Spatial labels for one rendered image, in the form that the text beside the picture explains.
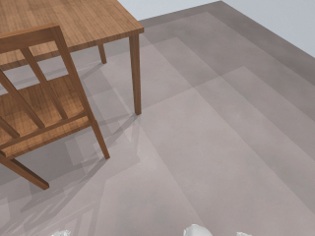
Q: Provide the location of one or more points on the table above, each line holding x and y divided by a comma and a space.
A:
84, 24

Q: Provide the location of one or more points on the robot right thigh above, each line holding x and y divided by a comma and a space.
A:
196, 230

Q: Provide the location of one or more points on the chair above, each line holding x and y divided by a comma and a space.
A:
43, 113

